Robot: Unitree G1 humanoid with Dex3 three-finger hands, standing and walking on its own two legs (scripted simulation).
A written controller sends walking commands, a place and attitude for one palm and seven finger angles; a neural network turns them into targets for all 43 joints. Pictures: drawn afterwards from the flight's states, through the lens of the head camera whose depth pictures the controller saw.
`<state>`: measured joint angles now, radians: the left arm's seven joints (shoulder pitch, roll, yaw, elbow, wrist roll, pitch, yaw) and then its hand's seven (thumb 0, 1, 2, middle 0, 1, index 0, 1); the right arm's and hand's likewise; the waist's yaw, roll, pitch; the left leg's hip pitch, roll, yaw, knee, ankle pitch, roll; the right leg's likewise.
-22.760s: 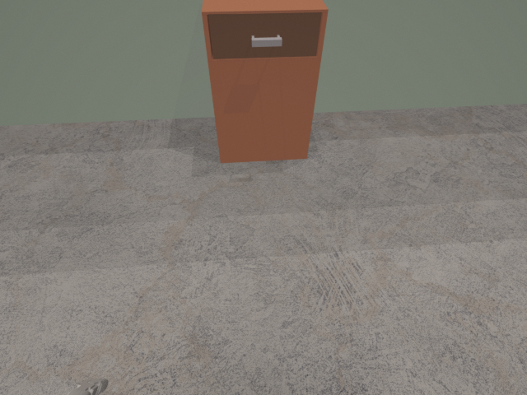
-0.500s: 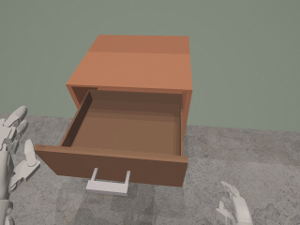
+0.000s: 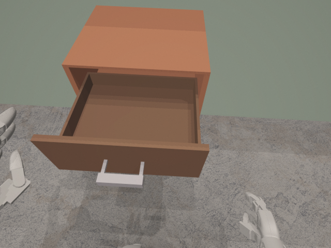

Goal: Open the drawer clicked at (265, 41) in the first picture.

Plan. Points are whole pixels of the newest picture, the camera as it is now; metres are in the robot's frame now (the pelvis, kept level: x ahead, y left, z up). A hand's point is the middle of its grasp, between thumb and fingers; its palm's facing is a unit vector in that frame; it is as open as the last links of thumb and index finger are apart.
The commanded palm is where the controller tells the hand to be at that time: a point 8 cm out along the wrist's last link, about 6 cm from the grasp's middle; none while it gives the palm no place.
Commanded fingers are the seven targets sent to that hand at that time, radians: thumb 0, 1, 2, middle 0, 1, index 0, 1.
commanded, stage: step back with the hand held close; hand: left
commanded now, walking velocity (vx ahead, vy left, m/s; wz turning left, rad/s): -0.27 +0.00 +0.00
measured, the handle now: (122, 172) +0.31 +0.14 -0.07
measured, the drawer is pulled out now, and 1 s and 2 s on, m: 0.30 0.30 0.30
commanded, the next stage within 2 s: stop stepping back and stand still in 0.74 s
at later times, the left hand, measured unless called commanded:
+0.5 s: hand (28, 211) +0.15 +0.21 +0.16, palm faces +0.26 -0.84 -0.48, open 7.4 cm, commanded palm +0.08 +0.27 +0.18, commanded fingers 0.00 0.90 0.90 -0.20 -0.30 -0.20 -0.30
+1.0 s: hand out of the picture +0.03 +0.18 +0.17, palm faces +0.26 -0.82 -0.50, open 7.4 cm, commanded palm -0.04 +0.24 +0.18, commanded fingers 0.00 0.90 0.90 -0.20 -0.30 -0.20 -0.30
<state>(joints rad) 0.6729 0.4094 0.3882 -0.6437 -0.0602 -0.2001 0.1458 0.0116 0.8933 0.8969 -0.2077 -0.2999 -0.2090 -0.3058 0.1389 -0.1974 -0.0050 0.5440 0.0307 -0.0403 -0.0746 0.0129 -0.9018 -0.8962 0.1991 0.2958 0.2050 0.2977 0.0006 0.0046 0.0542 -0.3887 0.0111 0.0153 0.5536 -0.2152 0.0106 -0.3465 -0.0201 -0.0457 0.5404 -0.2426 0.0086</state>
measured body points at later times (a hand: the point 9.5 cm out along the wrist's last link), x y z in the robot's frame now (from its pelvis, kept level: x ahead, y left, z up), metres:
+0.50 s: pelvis -0.06 -0.01 -0.01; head +0.01 +0.00 +0.44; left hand +0.13 +0.26 +0.19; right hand +0.14 -0.22 -0.09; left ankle +0.04 +0.11 -0.73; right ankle -0.07 -0.12 -0.73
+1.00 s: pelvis -0.18 -0.04 -0.01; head -0.13 -0.03 +0.44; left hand +0.01 +0.23 +0.20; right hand +0.01 -0.25 -0.09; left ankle -0.09 +0.11 -0.73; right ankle -0.20 -0.15 -0.74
